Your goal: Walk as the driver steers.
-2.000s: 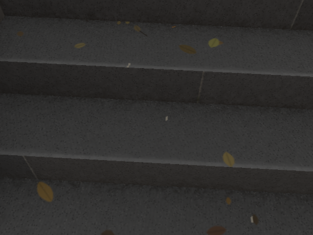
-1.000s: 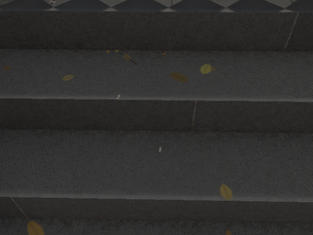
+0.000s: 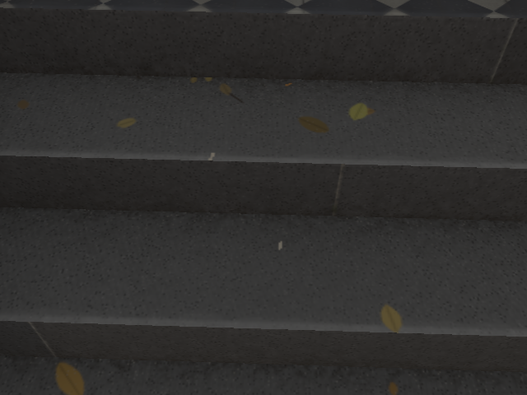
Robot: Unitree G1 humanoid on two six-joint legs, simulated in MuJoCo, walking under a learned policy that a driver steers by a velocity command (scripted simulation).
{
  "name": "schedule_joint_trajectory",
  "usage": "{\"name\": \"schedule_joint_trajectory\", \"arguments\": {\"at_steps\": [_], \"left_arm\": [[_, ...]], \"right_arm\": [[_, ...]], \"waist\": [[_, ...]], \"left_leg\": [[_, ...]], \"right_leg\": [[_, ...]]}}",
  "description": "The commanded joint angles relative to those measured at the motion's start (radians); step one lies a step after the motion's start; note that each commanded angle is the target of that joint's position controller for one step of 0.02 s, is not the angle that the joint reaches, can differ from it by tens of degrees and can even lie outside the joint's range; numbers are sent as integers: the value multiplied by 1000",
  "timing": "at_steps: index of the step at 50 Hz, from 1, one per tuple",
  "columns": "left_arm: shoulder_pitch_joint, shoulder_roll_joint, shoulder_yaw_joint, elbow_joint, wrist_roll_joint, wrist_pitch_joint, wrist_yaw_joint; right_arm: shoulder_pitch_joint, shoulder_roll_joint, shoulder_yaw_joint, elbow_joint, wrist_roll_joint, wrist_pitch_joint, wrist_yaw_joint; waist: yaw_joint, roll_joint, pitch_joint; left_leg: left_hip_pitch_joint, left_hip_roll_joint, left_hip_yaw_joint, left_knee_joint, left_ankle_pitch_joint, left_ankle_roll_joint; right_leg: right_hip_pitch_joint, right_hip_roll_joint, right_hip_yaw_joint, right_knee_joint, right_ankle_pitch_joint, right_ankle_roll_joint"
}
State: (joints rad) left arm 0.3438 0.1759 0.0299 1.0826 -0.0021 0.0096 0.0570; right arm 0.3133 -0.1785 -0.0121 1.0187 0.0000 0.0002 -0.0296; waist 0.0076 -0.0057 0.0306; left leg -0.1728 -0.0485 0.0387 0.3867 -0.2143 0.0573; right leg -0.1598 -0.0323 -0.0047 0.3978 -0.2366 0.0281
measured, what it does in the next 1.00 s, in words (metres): climbs: right foot 0.17 m higher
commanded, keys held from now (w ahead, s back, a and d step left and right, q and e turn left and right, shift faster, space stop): no key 0.24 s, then w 0.76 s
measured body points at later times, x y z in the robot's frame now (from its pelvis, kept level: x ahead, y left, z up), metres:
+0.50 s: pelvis +0.03 +0.00 +0.00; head +0.03 -0.02 +0.45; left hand +0.02 +0.25 -0.14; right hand +0.01 -0.26 -0.15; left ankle -0.01 +0.08 -0.74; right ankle -0.04 -0.13 -0.63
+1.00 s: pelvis +0.24 -0.21 +0.10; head +0.22 -0.25 +0.55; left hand +0.25 +0.02 -0.03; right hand +0.37 -0.46 -0.03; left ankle +0.16 -0.03 -0.38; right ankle +0.30 -0.29 -0.57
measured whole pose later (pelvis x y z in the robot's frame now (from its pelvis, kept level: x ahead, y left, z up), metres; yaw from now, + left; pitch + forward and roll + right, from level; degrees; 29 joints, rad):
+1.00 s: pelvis +0.24 -0.21 +0.10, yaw -1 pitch +0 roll +2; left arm 0.36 0.15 -0.01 1.01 0.04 -0.06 -0.04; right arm 0.18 -0.27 -0.03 0.85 0.02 -0.08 0.03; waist 0.01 0.05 -0.07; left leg -0.67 -0.06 -0.13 1.85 -0.08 0.16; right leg -0.60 -0.07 -0.11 1.02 -0.42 -0.06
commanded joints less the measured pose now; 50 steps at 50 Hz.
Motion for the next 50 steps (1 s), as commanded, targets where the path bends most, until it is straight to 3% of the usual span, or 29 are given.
{"name": "schedule_joint_trajectory", "arguments": {"at_steps": [1,12,15,17,18,20,21,23,24,25,27,28,32,34,36,37,38,39,40,41,42,43,44,45,46,47,48,49,50], "left_arm": [[95,90,16,-4,-1,-4,2],[106,89,20,5,-2,-4,4],[98,81,21,1,-9,-1,13],[72,72,19,-25,-11,-13,18],[61,61,15,-35,-10,-24,17],[34,78,21,-51,-25,-47,3],[40,93,31,-55,-37,-55,-4],[33,75,34,-53,-39,-70,-20],[-42,99,41,-85,-35,-86,-26],[-54,75,36,-95,-33,-97,-33],[-48,15,14,-114,-52,-98,-38],[-64,11,6,-139,-62,-96,-37],[-179,-19,-37,-261,-50,-93,-36],[-268,-53,-73,-350,-53,-92,-37],[-413,-55,-113,-498,-21,-98,-42],[-353,-22,-118,-506,6,-95,-56],[-371,-58,-132,-532,27,-99,-64],[-230,4,-87,-495,8,-112,-65],[9,130,-19,-430,-17,-118,-52],[181,207,20,-377,-10,-109,-51],[295,324,50,-310,31,-89,-58],[326,452,67,-217,35,-73,-50],[264,321,27,-245,67,-77,-51],[167,229,8,-218,17,-72,-74],[75,147,-10,-168,-3,-67,-91],[30,64,-25,-126,21,-61,-101],[24,-10,-47,-84,48,-70,-108],[57,-9,-41,-43,55,-78,-107],[88,-26,-45,-7,43,-86,-108]], "right_arm": [[71,-92,-16,-25,0,-3,-2],[74,-93,-16,-43,-1,-3,-1],[66,-115,-23,-55,6,2,-12],[75,-147,-36,-75,10,-2,-19],[99,-161,-43,-77,10,-7,-22],[157,-195,-62,-73,5,-21,-32],[169,-199,-65,-68,5,-29,-35],[160,-178,-64,-58,11,-36,-35],[178,-155,-55,-52,-2,-41,-30],[196,-148,-53,-41,-8,-39,-25],[239,-149,-51,-10,-1,-30,-21],[246,-150,-48,2,5,-31,-22],[281,-154,-43,53,30,-36,-30],[281,-153,-37,71,30,-33,-35],[175,-181,-33,36,44,-30,-44],[93,-222,-42,-12,30,-31,-42],[55,-249,-55,-30,49,-28,-42],[81,-275,-58,-28,48,-33,-29],[106,-308,-56,-13,14,-44,-4],[86,-386,-78,9,31,-39,10],[24,-320,-64,-24,39,-44,5],[172,-57,-18,-59,2,-64,30],[269,-20,-26,9,19,-102,68],[122,46,-12,-91,42,-102,82],[-21,42,3,-179,29,-93,72],[-94,27,7,-222,23,-85,67],[-95,27,16,-225,31,-81,67],[-48,31,23,-219,19,-81,69],[-14,51,34,-209,20,-80,69]], "waist": [[-1,3,34],[1,4,37],[-7,38,42],[-22,109,73],[-35,141,75],[-63,136,93],[-49,109,95],[-36,90,112],[-43,21,117],[-45,17,93],[-43,100,67],[-35,97,83],[-48,70,134],[-53,75,167],[-18,62,189],[43,-19,125],[67,30,76],[118,144,-103],[231,191,-278],[338,263,-344],[350,93,-320],[145,-593,-411],[108,-386,-452],[66,-290,-259],[20,-191,-54],[1,-138,8],[-29,-121,-1],[-45,-103,-6],[-55,-75,6]], "left_leg": [[6,96,-95,-72,174,1],[7,99,-108,-83,178,5],[-27,104,-152,-147,-256,45],[-48,200,-298,-227,-556,119],[-52,274,-399,-262,-589,168],[3,391,-537,-311,-511,260],[50,410,-548,-307,-473,276],[147,385,-478,-292,-353,252],[220,361,-428,-271,-262,227],[251,349,-388,-260,-175,219],[256,367,-353,-283,-96,232],[264,384,-344,-291,-94,230],[340,443,-310,-270,-126,186],[321,474,-290,-262,-179,148],[38,369,-181,-327,-278,84],[-256,310,-89,-464,-263,104],[-502,286,-40,-574,-140,103],[-461,236,13,-441,639,125],[-287,225,33,-168,1311,89],[-45,239,2,73,1500,41],[-65,221,-100,417,1011,-13],[-297,-70,-205,902,-63,-32],[-338,-90,-468,1280,-59,4],[-487,-57,-367,1396,2,39],[-591,0,-240,1413,43,69],[-670,28,-207,1494,98,91],[-690,33,-218,1603,140,122],[-753,18,-231,1693,194,141],[-843,9,-254,1739,217,162]], "right_leg": [[-44,-35,37,-57,79,-10],[-48,-42,37,-50,66,0],[-76,5,-20,24,-127,-12],[-190,28,-54,184,-234,-32],[-224,6,-39,301,-225,-41],[-395,-33,9,616,-322,-41],[-488,-53,31,767,-340,-40],[-653,-69,39,985,-304,-38],[-758,-91,54,995,-247,-39],[-796,-96,42,1037,-229,-34],[-872,-100,16,1297,-323,-18],[-961,-122,36,1410,-365,-12],[-1372,-187,97,1754,-462,16],[-1550,-203,133,1879,-511,19],[-1391,-227,80,1531,-401,20],[-944,-211,-37,1229,-169,1],[-504,-172,-93,1082,-138,-30],[-128,-20,-209,1102,-117,-50],[76,62,-194,1070,-103,-80],[59,89,-132,812,-111,-86],[97,53,129,485,-108,-116],[124,-271,861,-29,-195,-216],[50,-347,1109,-179,-522,-182],[-99,-332,1001,-188,-839,-129],[-276,-292,807,-125,-823,-109],[-372,-272,643,-30,-719,-112],[-391,-246,559,11,-579,-104],[-327,-236,486,-34,-443,-114],[-273,-231,420,-40,-341,-104]]}}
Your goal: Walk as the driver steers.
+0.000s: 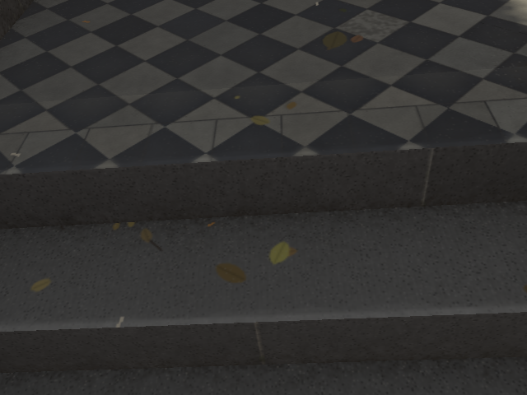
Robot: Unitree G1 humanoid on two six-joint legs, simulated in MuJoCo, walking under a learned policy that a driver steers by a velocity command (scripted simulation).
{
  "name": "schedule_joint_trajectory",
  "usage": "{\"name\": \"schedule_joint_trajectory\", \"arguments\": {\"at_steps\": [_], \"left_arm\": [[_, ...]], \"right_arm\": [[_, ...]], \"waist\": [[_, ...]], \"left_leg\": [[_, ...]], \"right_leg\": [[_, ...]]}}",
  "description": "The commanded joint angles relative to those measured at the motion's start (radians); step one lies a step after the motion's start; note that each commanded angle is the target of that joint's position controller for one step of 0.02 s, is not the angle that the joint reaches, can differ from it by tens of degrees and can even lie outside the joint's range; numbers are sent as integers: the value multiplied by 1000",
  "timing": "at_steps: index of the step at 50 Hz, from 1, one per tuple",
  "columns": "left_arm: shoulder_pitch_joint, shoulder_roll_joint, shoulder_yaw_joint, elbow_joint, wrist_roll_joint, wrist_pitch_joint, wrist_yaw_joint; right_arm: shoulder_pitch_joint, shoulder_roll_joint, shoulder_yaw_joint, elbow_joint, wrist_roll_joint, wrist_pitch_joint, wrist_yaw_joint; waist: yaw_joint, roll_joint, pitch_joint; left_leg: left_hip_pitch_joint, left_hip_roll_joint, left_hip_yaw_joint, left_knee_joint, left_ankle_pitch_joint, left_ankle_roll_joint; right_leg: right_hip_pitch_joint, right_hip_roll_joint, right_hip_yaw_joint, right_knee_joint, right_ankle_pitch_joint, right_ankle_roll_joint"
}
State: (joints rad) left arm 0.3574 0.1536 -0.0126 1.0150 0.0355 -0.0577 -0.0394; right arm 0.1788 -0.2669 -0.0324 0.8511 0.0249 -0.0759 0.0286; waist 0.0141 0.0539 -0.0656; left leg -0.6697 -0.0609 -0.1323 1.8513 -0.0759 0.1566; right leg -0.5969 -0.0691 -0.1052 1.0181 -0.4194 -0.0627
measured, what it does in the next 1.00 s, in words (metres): climbs: left foot 0.17 m higher, then right foot 0.17 m higher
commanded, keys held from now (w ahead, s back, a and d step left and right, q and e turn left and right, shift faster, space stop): w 1.00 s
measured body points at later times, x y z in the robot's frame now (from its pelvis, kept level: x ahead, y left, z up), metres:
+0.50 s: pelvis +0.26 -0.05 +0.11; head +0.27 -0.08 +0.55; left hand +0.08 +0.13 -0.02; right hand +0.52 -0.19 +0.04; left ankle +0.35 +0.01 -0.51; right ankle +0.08 -0.09 -0.63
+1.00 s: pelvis +0.53 -0.12 +0.29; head +0.56 -0.10 +0.74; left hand +0.78 +0.02 +0.21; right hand +0.42 -0.31 +0.15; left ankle +0.38 +0.02 -0.38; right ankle +0.65 -0.20 -0.33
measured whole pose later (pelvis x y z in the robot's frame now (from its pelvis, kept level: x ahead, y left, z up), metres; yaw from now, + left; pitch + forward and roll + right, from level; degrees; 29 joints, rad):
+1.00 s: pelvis +0.53 -0.12 +0.29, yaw +1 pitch +4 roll -1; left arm -0.05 0.09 -0.10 0.73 0.04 -0.09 -0.02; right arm 0.52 -0.08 0.02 1.14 0.00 -0.09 0.00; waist -0.06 -0.04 -0.03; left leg -0.27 0.01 -0.06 0.92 -0.12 0.06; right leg -0.88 -0.06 -0.16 1.23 -0.45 -0.10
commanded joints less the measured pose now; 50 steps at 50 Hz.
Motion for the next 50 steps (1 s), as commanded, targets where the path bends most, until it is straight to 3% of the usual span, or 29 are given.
{"name": "schedule_joint_trajectory", "arguments": {"at_steps": [1,5,10,14,16,18,19,21,22,23,24,25,26,27,28,29,31,34,35,39,41,42,43,44,45,47,48,49,50], "left_arm": [[89,-13,-8,77,-7,-26,-15],[58,-19,-33,84,23,-23,-12],[187,22,-42,141,17,-9,2],[414,14,-51,189,-12,-2,66],[494,10,-49,226,-30,19,93],[449,61,-31,220,-25,12,104],[310,-1,-60,206,-21,26,95],[396,19,-64,225,-16,-7,81],[382,173,-28,216,-17,-27,85],[284,223,-11,189,-31,-18,99],[162,230,-4,139,-31,-13,99],[160,194,-3,85,8,-41,84],[82,49,-15,72,-14,-68,29],[35,46,4,29,-31,-102,-17],[-83,-19,-8,-87,-51,-104,-41],[-184,-51,-28,-168,-38,-94,-44],[-119,-110,-60,-208,-35,-66,-37],[-51,-104,-97,-209,-58,-47,-30],[-163,-129,-112,-242,-53,-44,-11],[-389,-112,-147,-379,-50,-35,16],[-566,-77,-156,-446,-43,-53,8],[-686,-129,-180,-501,-20,-58,13],[-715,-92,-167,-503,-34,-54,3],[-656,-121,-163,-472,-33,-52,-1],[-587,-30,-114,-465,-59,-57,3],[-109,178,-8,-327,-23,-63,15],[108,328,56,-222,31,-29,21],[207,366,74,-158,37,10,43],[124,262,57,-148,17,16,50]], "right_arm": [[113,179,77,-46,-15,-4,7],[80,138,80,-15,-17,31,-13],[-154,223,120,-88,-10,32,-40],[-413,222,161,-180,18,20,-16],[-468,227,169,-193,17,13,8],[-384,247,175,-174,9,5,27],[-406,214,176,-197,20,-9,51],[-465,169,154,-244,-11,-32,36],[-315,111,129,-196,-7,-17,25],[-131,53,97,-134,-15,0,29],[42,-8,72,-65,-27,1,42],[235,-100,36,9,-68,7,50],[373,-143,12,110,-70,62,2],[379,-30,31,175,-93,62,-34],[279,86,59,200,-68,46,-30],[218,176,83,227,-54,27,-14],[136,277,107,259,-65,5,16],[26,220,99,224,-83,11,36],[79,174,97,244,-89,3,43],[291,119,106,291,-22,4,16],[430,67,90,295,-14,5,-21],[505,37,69,309,-4,11,-45],[490,31,61,308,13,12,-60],[449,22,54,299,16,14,-58],[524,-10,46,315,-25,8,-55],[321,-93,25,237,-53,-7,-63],[336,-32,15,194,-35,-36,-52],[319,51,16,210,-34,-55,-24],[290,99,0,199,-10,-59,1]], "waist": [[-68,-108,109],[-86,-93,101],[1,-178,172],[127,-219,168],[140,-125,142],[79,-174,95],[3,-185,76],[-31,-211,-150],[-109,-361,-145],[-217,-421,-153],[-293,-416,-198],[-308,-151,-354],[-296,256,-329],[-233,168,-211],[-125,43,-24],[-71,-57,83],[65,-188,126],[170,-145,148],[123,-83,151],[39,-19,147],[-55,-7,81],[-98,30,42],[-98,17,33],[-45,98,-36],[-5,229,-124],[230,308,-317],[215,-80,-480],[217,-332,-510],[166,-215,-397]], "left_leg": [[-433,19,-102,279,128,75],[-613,5,-17,279,256,7],[-843,3,71,323,199,-44],[-886,66,266,39,74,-88],[-968,106,323,-19,5,-88],[-993,153,292,75,-30,-73],[-695,115,366,-207,-45,-4],[31,-52,508,-436,-132,36],[68,-60,434,-593,-311,37],[64,-37,331,-722,-466,58],[196,8,212,-860,-413,102],[593,172,-126,-963,-279,201],[797,364,-676,-1481,-216,355],[696,394,-876,-1623,-201,314],[552,380,-698,-1577,-322,222],[411,362,-512,-1520,-309,167],[300,252,-171,-1469,-215,25],[83,172,163,-1514,-128,-49],[45,194,161,-1562,-5,-17],[192,181,114,-1608,-144,-26],[293,235,43,-1736,-103,18],[345,295,-15,-1815,-7,30],[385,293,51,-1884,93,29],[434,264,135,-1783,600,20],[550,254,171,-1589,1361,32],[681,305,117,-1237,1682,10],[339,167,146,-879,1130,-24],[99,-35,20,-411,-13,-78],[-63,-21,-147,-23,-64,-75]], "right_leg": [[188,-182,428,-641,-41,20],[165,-138,167,-668,41,54],[201,-134,95,-722,162,80],[354,-174,209,-945,201,-11],[595,-180,198,-923,332,12],[770,-231,215,-917,455,-15],[623,-151,30,-896,1029,34],[409,-128,14,-784,2108,-6],[572,-215,80,-709,2356,-45],[737,-271,115,-545,2505,-57],[744,-232,92,-366,2370,-70],[437,-154,157,-129,1919,-93],[26,147,180,360,571,-50],[-159,241,421,906,274,-51],[-372,212,442,1110,250,-96],[-472,194,409,1277,234,-142],[-564,150,415,1306,268,-194],[-555,101,320,1062,362,-146],[-597,123,229,1219,379,-124],[-756,32,146,969,371,-56],[-676,-24,-58,724,342,0],[-562,-80,-38,624,242,7],[-415,-68,-117,423,198,1],[-203,-12,-126,323,100,-29],[-35,100,-138,265,-136,-71],[254,25,142,41,73,-135],[597,-208,657,-237,-25,-249],[729,-333,1128,-661,-156,-334],[588,-341,1130,-678,-351,-248]]}}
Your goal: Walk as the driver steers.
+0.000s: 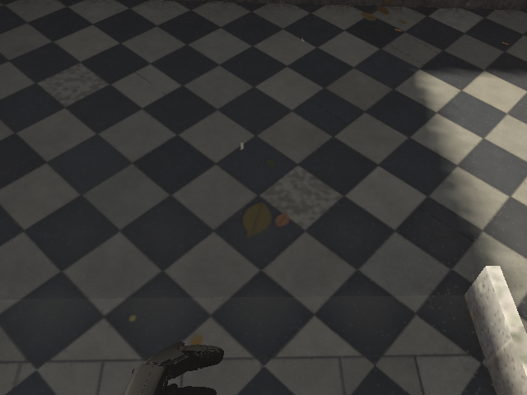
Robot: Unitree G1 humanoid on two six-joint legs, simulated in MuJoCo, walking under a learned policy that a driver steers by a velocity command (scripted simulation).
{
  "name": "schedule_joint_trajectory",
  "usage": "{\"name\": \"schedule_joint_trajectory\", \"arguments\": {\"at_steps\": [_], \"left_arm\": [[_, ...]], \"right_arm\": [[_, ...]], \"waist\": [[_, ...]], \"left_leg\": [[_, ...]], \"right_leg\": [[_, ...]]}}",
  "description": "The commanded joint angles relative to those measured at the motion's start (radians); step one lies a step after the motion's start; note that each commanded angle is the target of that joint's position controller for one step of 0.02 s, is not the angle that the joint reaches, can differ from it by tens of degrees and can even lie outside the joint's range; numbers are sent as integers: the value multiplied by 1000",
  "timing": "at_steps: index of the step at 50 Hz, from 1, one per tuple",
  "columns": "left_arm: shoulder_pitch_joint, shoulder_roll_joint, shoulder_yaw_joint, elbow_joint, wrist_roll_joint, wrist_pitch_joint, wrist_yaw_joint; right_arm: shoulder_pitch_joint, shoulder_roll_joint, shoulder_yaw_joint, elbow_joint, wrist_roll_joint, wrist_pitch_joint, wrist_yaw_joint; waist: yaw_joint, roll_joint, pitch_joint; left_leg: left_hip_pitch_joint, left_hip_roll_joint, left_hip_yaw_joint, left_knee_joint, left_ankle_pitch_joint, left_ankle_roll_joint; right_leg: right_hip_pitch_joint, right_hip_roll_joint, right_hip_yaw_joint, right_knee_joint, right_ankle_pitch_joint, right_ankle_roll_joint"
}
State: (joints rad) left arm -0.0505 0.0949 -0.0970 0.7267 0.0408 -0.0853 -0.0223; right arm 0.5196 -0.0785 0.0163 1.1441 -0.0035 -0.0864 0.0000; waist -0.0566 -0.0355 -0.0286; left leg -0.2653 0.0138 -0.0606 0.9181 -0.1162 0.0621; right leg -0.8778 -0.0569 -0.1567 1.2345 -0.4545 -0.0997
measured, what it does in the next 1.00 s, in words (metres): climbs: left foot 0.17 m higher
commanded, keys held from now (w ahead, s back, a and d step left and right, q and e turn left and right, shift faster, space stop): w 1.00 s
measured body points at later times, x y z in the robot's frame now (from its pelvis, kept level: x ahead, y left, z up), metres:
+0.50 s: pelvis +0.26 +0.04 +0.13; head +0.29 +0.02 +0.58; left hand +0.14 +0.21 -0.01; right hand +0.52 -0.07 +0.07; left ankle +0.42 +0.14 -0.45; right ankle +0.12 -0.09 -0.61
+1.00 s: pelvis +0.52 +0.08 +0.29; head +0.52 +0.11 +0.74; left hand +0.74 +0.28 +0.19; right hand +0.47 -0.14 +0.16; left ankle +0.42 +0.14 -0.45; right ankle +0.71 -0.07 -0.35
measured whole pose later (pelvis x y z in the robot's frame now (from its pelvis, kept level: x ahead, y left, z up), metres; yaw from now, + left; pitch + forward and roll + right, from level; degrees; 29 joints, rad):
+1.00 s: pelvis +0.52 +0.08 +0.29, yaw +0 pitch +3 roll -1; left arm 0.03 0.19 0.00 0.82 -0.03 -0.06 -0.05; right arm 0.47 -0.13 0.01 1.03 -0.01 -0.11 -0.01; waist -0.08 -0.05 -0.08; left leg 0.01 -0.04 0.16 0.20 -0.27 0.07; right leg -0.87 -0.09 -0.03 0.95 0.11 -0.05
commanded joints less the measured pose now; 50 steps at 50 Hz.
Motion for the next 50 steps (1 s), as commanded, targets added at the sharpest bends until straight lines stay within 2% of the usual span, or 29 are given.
{"name": "schedule_joint_trajectory", "arguments": {"at_steps": [1,3,5,7,9,11,12,13,15,17,19,20,21,22,24,26,27,28,29,31,32,33,34,36,39,41,43,49,50], "left_arm": [[405,224,132,161,-19,41,18],[401,56,96,285,2,42,-13],[378,-25,82,333,4,44,-35],[337,-14,82,322,6,47,-44],[301,17,77,292,20,45,-36],[413,47,70,319,24,35,-17],[486,64,71,350,28,38,-8],[532,93,79,361,24,44,1],[575,99,81,344,3,55,25],[632,138,88,330,-11,48,55],[710,179,113,344,-39,56,92],[723,178,116,340,-45,53,90],[742,166,114,335,-52,52,79],[690,145,102,337,-52,62,69],[798,186,96,370,-34,57,62],[621,271,110,329,-19,33,46],[669,166,99,306,-42,7,25],[590,98,91,295,-26,-27,-6],[524,65,109,270,-41,-41,-45],[245,15,97,85,-60,-34,-38],[261,32,96,60,-57,-25,-25],[338,27,88,69,-60,-12,-28],[390,-12,68,74,-58,1,-25],[435,25,67,105,-77,29,-5],[305,88,77,63,-38,26,0],[184,131,87,25,-45,21,5],[105,152,98,23,-58,13,1],[-91,127,110,0,-70,2,-31],[-99,119,109,-6,-78,2,-33]], "right_arm": [[-205,-11,-34,-175,41,-34,23],[-283,14,-14,-264,11,-11,1],[-163,50,4,-260,27,12,-3],[-133,74,23,-255,37,27,-23],[-142,28,22,-258,29,47,-39],[-176,26,27,-259,16,62,-50],[-268,69,53,-309,23,59,-47],[-327,97,73,-357,29,56,-41],[-491,48,85,-469,37,34,-28],[-614,28,94,-533,34,30,-16],[-704,52,108,-589,35,32,-10],[-719,54,100,-587,50,35,1],[-742,58,107,-598,39,34,19],[-760,30,101,-618,31,24,51],[-635,-31,57,-606,36,21,56],[-262,-207,-17,-486,20,18,69],[-120,-281,-47,-423,-12,29,62],[11,-353,-74,-344,-11,58,32],[-41,-267,-48,-310,-30,57,17],[-219,-77,0,-265,-31,24,46],[-261,-10,13,-227,-36,6,60],[-261,23,19,-183,-45,-3,72],[-276,13,13,-174,-37,-7,83],[-288,-9,14,-178,-40,-19,85],[-260,-81,11,-173,-19,-42,54],[-215,-170,-5,-165,-6,-48,24],[-104,-204,-17,-138,1,-55,-4],[8,-198,-36,-141,-7,-27,-18],[10,-185,-32,-149,9,-25,-18]], "waist": [[171,-8,-183],[86,31,21],[-12,5,57],[-52,-3,84],[-66,-19,87],[-29,-89,90],[5,-95,114],[18,-136,128],[54,-86,109],[100,-45,80],[131,-61,77],[150,-46,75],[167,-64,80],[105,-101,67],[24,-187,-71],[-184,-280,-245],[-150,67,-394],[-164,331,-437],[-107,267,-373],[-4,110,-27],[62,15,16],[125,9,7],[171,37,8],[188,61,38],[166,84,63],[119,120,63],[64,101,28],[-22,82,74],[-18,83,77]], "left_leg": [[-619,-62,-169,989,-17,37],[-791,-58,-119,1230,30,105],[-861,-75,-154,1303,54,145],[-961,-55,-175,1213,109,128],[-942,-44,-115,1074,207,63],[-1062,-45,-66,1281,193,5],[-1187,-35,-69,1403,126,6],[-1280,-22,-67,1399,63,4],[-1276,47,-21,1134,88,-20],[-1181,108,161,957,106,-54],[-1115,188,162,802,0,-59],[-1109,198,195,764,-65,-47],[-1089,204,211,656,-111,-24],[-803,140,294,456,-172,51],[-437,-27,388,377,-386,98],[-99,18,51,183,-331,182],[238,181,-423,-113,-611,296],[382,315,-896,-617,-832,331],[265,365,-999,-689,-788,252],[-128,348,-609,-571,-551,130],[-207,291,-396,-511,-395,62],[-203,221,-212,-474,-268,20],[-187,178,-74,-457,-183,-25],[-196,147,69,-519,-116,-16],[-272,126,124,-672,-26,9],[-238,99,162,-758,67,26],[-5,149,80,-795,89,59],[452,259,23,-797,141,78],[445,251,42,-794,159,90]], "right_leg": [[661,-323,980,-853,-393,-129],[470,-262,686,-823,-139,-63],[449,-176,447,-815,30,5],[424,-142,260,-818,119,66],[311,-108,134,-845,117,58],[355,-136,173,-868,127,-11],[417,-163,215,-887,214,-31],[502,-173,222,-896,236,-30],[551,-162,238,-937,190,-12],[558,-198,269,-1066,167,-60],[726,-258,310,-1177,290,-88],[849,-284,290,-1208,331,-113],[926,-291,275,-1221,392,-126],[807,-235,139,-1230,800,-101],[887,-229,115,-1050,1591,-108],[890,-211,115,-695,1793,-72],[536,-66,159,-395,1483,-36],[317,110,262,-20,403,-16],[184,151,429,473,314,-6],[-8,105,401,773,345,-90],[1,80,406,770,395,-125],[5,76,427,727,440,-149],[-28,68,427,680,491,-155],[-68,64,385,548,482,-123],[-34,54,294,345,562,-43],[38,33,201,75,583,8],[-28,-19,162,-55,611,36],[-236,-59,149,-338,544,54],[-180,-53,138,-418,523,54]]}}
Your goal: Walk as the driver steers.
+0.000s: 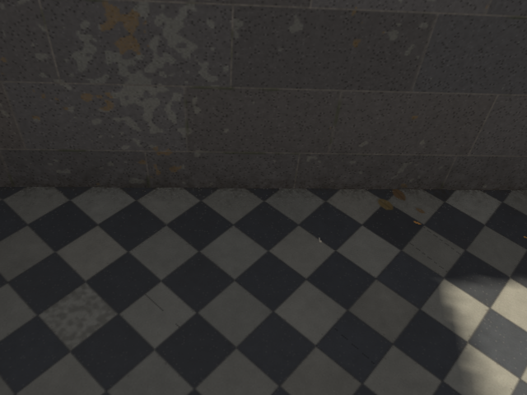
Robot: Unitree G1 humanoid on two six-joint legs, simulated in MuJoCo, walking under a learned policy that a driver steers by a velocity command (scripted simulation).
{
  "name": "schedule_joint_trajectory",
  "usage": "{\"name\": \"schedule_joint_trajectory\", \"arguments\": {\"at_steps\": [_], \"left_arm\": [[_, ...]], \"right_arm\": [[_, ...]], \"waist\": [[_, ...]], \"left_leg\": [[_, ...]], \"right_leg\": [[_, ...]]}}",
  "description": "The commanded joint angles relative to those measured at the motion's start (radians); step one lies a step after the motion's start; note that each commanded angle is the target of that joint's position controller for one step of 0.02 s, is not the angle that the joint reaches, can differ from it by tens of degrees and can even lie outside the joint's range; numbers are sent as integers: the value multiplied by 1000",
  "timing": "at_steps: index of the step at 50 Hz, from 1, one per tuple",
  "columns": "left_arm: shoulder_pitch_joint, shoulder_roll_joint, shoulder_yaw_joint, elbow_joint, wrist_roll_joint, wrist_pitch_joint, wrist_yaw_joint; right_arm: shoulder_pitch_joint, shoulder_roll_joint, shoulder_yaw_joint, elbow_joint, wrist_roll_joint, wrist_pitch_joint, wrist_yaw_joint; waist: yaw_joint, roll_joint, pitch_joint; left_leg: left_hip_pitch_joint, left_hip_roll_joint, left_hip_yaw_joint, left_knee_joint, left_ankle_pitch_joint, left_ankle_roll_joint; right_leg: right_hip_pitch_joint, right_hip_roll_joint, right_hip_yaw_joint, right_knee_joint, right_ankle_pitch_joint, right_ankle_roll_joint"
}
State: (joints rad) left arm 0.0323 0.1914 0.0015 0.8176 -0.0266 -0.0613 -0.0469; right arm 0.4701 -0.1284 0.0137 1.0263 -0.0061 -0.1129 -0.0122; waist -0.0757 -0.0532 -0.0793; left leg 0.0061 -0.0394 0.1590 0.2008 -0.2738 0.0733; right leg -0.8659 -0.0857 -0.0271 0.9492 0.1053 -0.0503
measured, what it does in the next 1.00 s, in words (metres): walks ahead, turning right: right foot, then left foot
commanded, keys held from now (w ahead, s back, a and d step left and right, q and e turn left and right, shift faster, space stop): w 0.34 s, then e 0.66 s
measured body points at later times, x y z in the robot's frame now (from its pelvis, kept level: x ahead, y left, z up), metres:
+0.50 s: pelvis +0.31 -0.04 +0.00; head +0.34 -0.04 +0.45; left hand +0.34 +0.21 -0.14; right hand +0.50 -0.28 -0.10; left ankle +0.44 +0.13 -0.68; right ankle +0.29 -0.13 -0.74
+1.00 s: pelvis +0.42 -0.01 -0.01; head +0.45 -0.02 +0.44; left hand +0.65 +0.19 -0.11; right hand +0.46 -0.32 -0.11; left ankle +0.54 +0.08 -0.74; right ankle +0.40 -0.14 -0.71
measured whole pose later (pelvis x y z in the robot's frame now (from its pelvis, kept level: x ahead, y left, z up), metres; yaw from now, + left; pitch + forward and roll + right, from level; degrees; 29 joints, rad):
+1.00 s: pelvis +0.42 -0.01 -0.01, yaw -19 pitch +3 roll +0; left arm 0.17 0.27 0.07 0.68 0.00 0.06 0.02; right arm 0.14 -0.26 -0.07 0.78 -0.01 -0.01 -0.06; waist -0.02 -0.01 0.00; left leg -0.40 0.09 0.16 0.44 -0.09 0.02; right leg -0.51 -0.05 -0.03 0.84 -0.35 0.02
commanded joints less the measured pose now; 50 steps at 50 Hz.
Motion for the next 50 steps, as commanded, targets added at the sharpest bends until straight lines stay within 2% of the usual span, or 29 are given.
{"name": "schedule_joint_trajectory", "arguments": {"at_steps": [1,3,6,8,9,10,11,12,13,14,15,16,18,21,23,25,26,29,31,32,33,34,35,36,37,38,40,45,50], "left_arm": [[-220,12,7,-106,-11,-24,-12],[-261,11,9,-119,-15,-29,-21],[-246,39,20,-130,-8,-41,-35],[-97,101,45,-100,5,-40,-30],[66,154,71,-53,5,-37,-23],[253,207,93,-6,19,-29,-6],[411,305,116,16,56,-22,14],[369,253,98,10,58,-25,21],[300,182,80,-2,46,-23,25],[223,121,61,-10,41,-28,25],[189,83,45,-8,38,-36,15],[168,66,40,-2,34,-45,14],[182,81,38,20,37,-56,15],[196,129,44,24,38,-62,26],[198,170,58,11,34,-47,46],[262,207,73,17,16,-31,59],[275,216,78,16,3,-26,64],[273,189,81,12,-11,-12,77],[229,168,82,-11,-7,-10,83],[232,135,77,-39,11,-4,81],[316,58,60,-49,38,-5,75],[447,82,54,-57,20,-7,68],[440,165,76,-41,12,12,67],[353,188,87,-58,14,37,70],[309,184,94,-66,14,63,78],[293,179,101,-77,14,84,85],[298,137,95,-102,14,102,89],[197,110,79,-168,31,103,83],[188,148,92,-197,27,114,61]], "right_arm": [[79,-125,-27,-19,5,13,-12],[102,-136,-29,-12,1,25,-8],[87,-210,-44,-15,4,29,-9],[57,-256,-63,-19,-2,43,-11],[19,-258,-66,-35,2,48,-10],[-24,-254,-64,-62,-1,39,-5],[25,-129,-34,-100,-18,17,12],[73,-85,-17,-86,5,-15,24],[-19,-175,-46,-113,41,-37,30],[-113,-199,-52,-148,55,-43,32],[-168,-201,-59,-171,45,-38,24],[-164,-194,-68,-176,38,-27,14],[-134,-139,-63,-190,25,-3,9],[-202,-144,-64,-234,3,4,-6],[-286,-124,-55,-264,-9,5,-13],[-366,-128,-53,-282,-1,10,-14],[-385,-151,-61,-290,6,14,-16],[-395,-199,-80,-302,1,31,-15],[-314,-235,-99,-279,-15,19,-16],[-245,-278,-111,-275,-39,8,-23],[-200,-312,-112,-290,-57,15,-32],[-179,-303,-110,-306,-47,23,-24],[-236,-255,-104,-336,-25,32,-21],[-280,-215,-95,-349,-12,43,-26],[-320,-198,-87,-347,-11,54,-31],[-355,-199,-87,-345,-17,64,-34],[-386,-229,-96,-338,-33,73,-41],[-385,-267,-114,-331,-16,76,-57],[-379,-302,-127,-312,5,97,-54]], "waist": [[-12,122,138],[-22,137,175],[16,185,150],[102,257,76],[175,249,2],[249,246,-113],[220,-23,-284],[182,-153,-407],[174,-115,-262],[146,-56,-139],[107,32,-65],[68,45,-22],[30,2,22],[12,11,79],[29,-4,69],[69,-34,28],[79,-40,19],[74,-60,-9],[26,-38,-39],[14,24,-118],[38,248,-206],[66,448,-360],[70,310,-345],[62,204,-255],[72,149,-176],[90,162,-118],[114,206,-47],[85,182,-72],[79,228,-73]], "left_leg": [[186,300,-172,-77,348,77],[199,293,-139,-62,487,73],[219,292,-97,42,939,67],[263,298,-97,208,1187,47],[208,273,-82,375,1207,31],[-45,247,-102,583,1011,22],[-474,64,-104,998,340,-31],[-618,-40,-291,1267,-242,-39],[-682,30,-343,1330,-184,-27],[-706,75,-305,1293,-106,-23],[-684,107,-265,1242,-60,-18],[-649,142,-255,1189,-29,-14],[-627,163,-232,1140,-4,-18],[-667,160,-196,939,67,-64],[-567,121,-164,679,176,-87],[-511,72,-159,521,269,-104],[-504,55,-167,464,304,-110],[-472,55,-222,342,312,-93],[-327,53,-214,235,397,-57],[-160,155,-269,255,661,-13],[124,389,-458,335,1139,94],[216,542,-691,281,1110,231],[146,502,-682,251,839,227],[49,442,-574,228,598,187],[-78,396,-498,186,424,165],[-199,365,-440,145,307,154],[-349,318,-325,71,213,143],[-313,361,-235,55,246,166],[-288,388,-184,74,104,127]], "right_leg": [[-154,-8,-15,-195,-46,7],[-75,24,-62,-301,-78,-13],[139,95,-115,-413,-127,-58],[313,139,-120,-457,-171,-93],[523,147,-107,-518,-92,-123],[882,51,7,-430,-53,-164],[1313,-231,410,-387,-11,-301],[1355,-353,755,-561,-40,-396],[1195,-282,588,-605,-61,-321],[1028,-240,415,-629,-22,-273],[877,-201,316,-668,44,-244],[779,-163,241,-700,46,-221],[678,-128,196,-750,98,-221],[587,-82,113,-745,372,-200],[521,-24,48,-716,423,-169],[563,-21,60,-680,361,-160],[595,-34,89,-664,333,-155],[692,-75,189,-570,180,-121],[677,-24,213,-434,73,-70],[594,58,170,-255,-77,-29],[325,182,85,24,-631,32],[211,185,136,262,-853,54],[177,123,166,382,-781,75],[136,87,128,409,-700,90],[145,55,116,396,-636,103],[188,38,107,377,-592,109],[268,43,51,313,-527,107],[343,19,22,41,-469,91],[476,44,-35,-188,-434,42]]}}
Velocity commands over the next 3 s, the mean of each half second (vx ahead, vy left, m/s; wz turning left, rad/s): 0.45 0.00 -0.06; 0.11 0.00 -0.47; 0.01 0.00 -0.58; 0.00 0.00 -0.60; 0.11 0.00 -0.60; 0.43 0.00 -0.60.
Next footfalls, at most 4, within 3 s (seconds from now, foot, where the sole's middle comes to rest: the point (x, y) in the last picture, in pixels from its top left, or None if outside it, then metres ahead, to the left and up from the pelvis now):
0.20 right None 0.33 -0.13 -0.78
0.64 left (206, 389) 0.57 0.08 -0.78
1.08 right None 0.42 -0.15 -0.78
1.52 left None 0.53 0.04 -0.78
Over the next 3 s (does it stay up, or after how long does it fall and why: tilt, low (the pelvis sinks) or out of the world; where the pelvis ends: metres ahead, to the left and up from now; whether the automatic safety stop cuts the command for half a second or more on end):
stays up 0.36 -0.31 -0.01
